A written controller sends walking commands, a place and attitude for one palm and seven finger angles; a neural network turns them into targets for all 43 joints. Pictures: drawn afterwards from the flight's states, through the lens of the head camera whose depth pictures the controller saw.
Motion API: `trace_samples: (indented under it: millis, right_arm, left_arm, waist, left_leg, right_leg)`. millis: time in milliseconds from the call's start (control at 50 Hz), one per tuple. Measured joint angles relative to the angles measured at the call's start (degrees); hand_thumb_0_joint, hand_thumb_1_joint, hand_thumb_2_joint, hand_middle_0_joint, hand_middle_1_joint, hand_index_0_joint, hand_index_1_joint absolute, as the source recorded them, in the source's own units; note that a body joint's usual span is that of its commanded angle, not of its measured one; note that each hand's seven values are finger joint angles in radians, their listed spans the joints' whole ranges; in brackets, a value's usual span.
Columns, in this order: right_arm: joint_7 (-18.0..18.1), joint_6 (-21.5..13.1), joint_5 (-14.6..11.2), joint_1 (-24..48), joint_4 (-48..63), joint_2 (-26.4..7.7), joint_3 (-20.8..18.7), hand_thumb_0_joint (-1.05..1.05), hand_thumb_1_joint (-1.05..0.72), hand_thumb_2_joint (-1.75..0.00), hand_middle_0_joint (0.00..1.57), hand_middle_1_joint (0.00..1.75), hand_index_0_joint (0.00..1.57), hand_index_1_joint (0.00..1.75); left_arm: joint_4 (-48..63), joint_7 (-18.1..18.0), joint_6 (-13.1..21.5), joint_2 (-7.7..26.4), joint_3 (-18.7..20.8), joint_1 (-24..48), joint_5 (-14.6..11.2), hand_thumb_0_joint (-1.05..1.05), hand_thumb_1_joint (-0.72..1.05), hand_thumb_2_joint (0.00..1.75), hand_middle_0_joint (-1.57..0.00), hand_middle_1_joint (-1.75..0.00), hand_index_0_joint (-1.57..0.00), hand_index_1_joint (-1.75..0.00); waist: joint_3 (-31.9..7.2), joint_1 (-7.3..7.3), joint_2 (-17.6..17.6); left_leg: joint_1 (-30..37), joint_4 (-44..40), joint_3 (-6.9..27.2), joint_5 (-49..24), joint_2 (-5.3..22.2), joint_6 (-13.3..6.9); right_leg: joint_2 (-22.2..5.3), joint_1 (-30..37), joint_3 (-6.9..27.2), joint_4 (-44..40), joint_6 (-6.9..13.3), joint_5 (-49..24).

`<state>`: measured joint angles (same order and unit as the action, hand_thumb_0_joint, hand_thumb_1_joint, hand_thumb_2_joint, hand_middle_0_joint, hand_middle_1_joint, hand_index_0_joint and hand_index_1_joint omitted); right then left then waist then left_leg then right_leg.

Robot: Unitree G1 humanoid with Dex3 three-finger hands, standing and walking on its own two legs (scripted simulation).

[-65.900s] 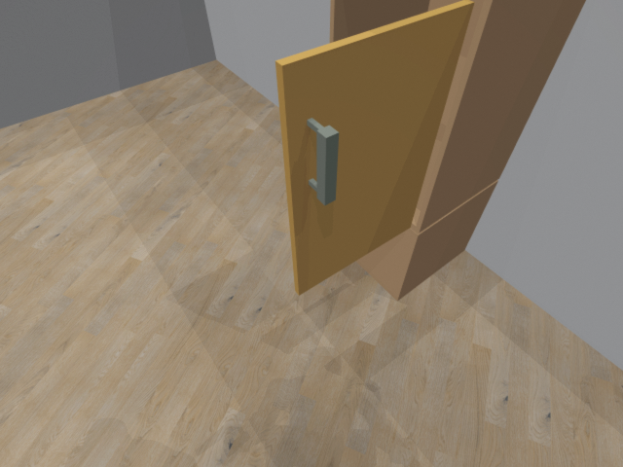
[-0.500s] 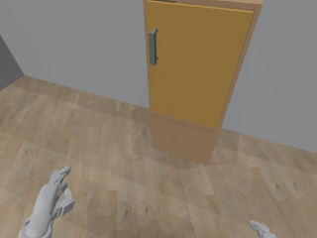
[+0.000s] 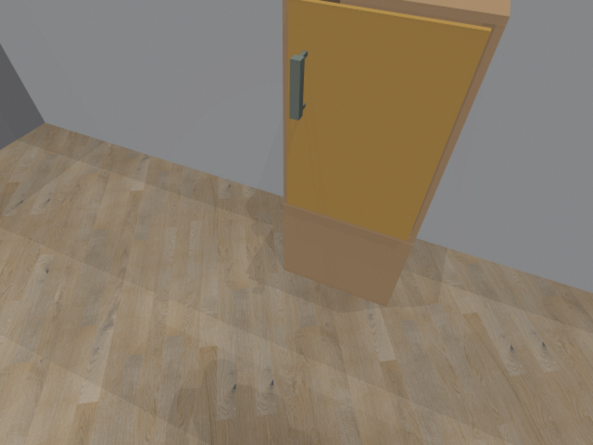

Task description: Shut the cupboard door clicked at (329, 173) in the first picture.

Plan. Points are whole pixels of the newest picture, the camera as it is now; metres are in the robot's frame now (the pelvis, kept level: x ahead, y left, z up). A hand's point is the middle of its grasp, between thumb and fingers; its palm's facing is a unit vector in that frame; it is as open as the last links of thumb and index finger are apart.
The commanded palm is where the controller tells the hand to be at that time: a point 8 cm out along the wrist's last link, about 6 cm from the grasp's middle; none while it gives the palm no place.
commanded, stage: let the arm hang, fingers relaxed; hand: left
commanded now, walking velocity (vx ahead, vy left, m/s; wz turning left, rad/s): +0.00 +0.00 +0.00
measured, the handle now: (300, 85) +0.84 +0.04 +0.07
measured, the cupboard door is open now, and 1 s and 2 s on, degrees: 0 0 0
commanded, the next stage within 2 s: look to check the result in 0.46 s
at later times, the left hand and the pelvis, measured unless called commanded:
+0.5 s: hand out of the picture -0.02 +0.15 -0.18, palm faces +0.03 -0.99 -0.17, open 7.4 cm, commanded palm none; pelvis +0.00 -0.01 +0.00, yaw +0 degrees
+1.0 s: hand out of the picture -0.01 +0.15 -0.18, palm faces +0.02 -0.98 -0.18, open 7.4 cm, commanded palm none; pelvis +0.02 -0.02 +0.00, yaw +0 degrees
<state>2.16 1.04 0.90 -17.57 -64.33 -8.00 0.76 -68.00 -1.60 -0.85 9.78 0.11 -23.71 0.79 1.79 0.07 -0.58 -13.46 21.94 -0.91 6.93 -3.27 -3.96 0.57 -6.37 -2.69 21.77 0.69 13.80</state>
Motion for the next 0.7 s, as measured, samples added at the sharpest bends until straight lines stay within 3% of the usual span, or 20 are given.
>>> trace_samples:
  millis: [320,700]
  right_arm:
    - [0.22,-0.70,0.21,-1.14,-0.49,0.35,-0.67,0.00,-0.91,-0.89,0.20,0.30,0.20,0.30]
    - [0.24,-0.68,0.11,-0.76,-0.72,-0.54,-0.56,0.00,-0.91,-0.89,0.20,0.30,0.20,0.30]
  left_arm:
    - [2.04,-0.31,1.02,-2.92,0.19,3.26,0.30,0.01,0.91,0.90,-0.20,-0.30,-0.20,-0.29]
    - [1.48,-0.34,1.20,-1.24,0.49,3.87,-0.02,0.01,0.91,0.90,-0.20,-0.30,-0.20,-0.29]
  waist:
    - [-2.55,0.55,0.51]
    - [-0.48,0.84,0.40]
  left_leg:
    - [0.49,-1.07,-0.49,-0.51,-0.48,0.02]
    - [0.93,0.15,0.20,0.65,0.70,1.23]
  right_leg:
    - [-0.57,-0.83,0.48,1.60,0.02,0.82]
    - [0.73,0.63,-0.04,0.67,1.20,1.00]
